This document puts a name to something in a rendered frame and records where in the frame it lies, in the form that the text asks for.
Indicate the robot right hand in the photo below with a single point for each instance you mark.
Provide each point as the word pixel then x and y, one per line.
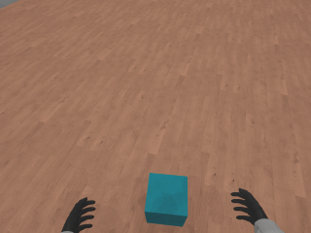
pixel 254 210

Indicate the robot left hand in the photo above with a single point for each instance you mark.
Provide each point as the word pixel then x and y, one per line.
pixel 75 218

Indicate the right robot forearm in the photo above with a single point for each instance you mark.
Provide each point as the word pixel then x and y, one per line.
pixel 265 225

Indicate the carton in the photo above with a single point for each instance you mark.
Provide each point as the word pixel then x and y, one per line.
pixel 167 199

